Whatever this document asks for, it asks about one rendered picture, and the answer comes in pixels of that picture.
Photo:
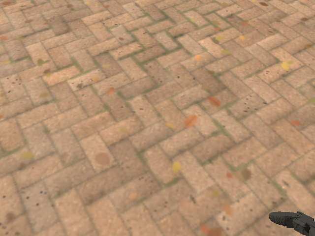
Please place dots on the robot right hand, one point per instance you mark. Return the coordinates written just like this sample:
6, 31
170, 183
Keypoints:
299, 221

